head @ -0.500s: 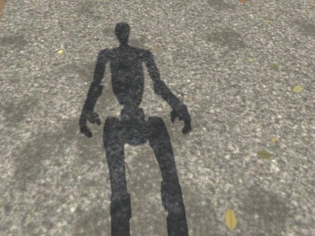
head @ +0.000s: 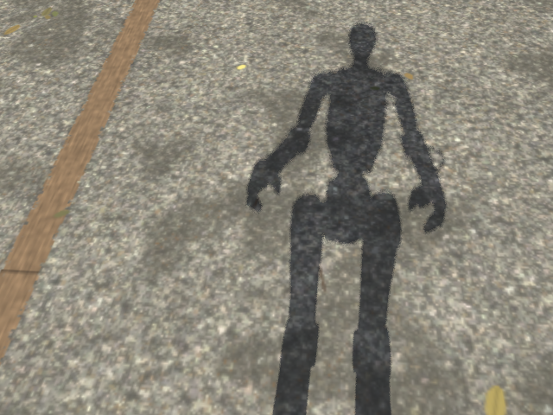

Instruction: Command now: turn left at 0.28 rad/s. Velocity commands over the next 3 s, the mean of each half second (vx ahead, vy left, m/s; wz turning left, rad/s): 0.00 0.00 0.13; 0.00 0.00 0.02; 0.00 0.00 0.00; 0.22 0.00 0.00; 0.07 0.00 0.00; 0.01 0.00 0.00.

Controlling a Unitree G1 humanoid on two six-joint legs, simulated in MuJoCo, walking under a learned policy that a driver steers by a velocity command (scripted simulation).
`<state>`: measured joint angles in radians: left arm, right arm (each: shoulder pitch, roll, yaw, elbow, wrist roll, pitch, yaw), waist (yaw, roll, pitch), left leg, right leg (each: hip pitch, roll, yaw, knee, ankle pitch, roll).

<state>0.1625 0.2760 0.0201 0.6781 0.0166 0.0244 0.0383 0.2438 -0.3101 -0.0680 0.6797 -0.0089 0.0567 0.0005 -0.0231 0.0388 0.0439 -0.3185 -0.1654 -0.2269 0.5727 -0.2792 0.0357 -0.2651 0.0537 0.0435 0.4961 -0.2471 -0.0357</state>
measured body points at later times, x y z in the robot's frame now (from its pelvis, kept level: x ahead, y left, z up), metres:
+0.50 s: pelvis -0.02 +0.01 +0.01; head -0.01 +0.01 +0.46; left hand +0.07 +0.26 -0.12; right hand +0.09 -0.25 -0.11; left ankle -0.04 +0.11 -0.73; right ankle +0.01 -0.10 -0.73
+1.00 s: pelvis -0.01 +0.02 +0.01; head -0.01 +0.02 +0.46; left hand +0.01 +0.27 -0.14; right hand +0.03 -0.23 -0.14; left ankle -0.04 +0.11 -0.73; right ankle +0.01 -0.10 -0.73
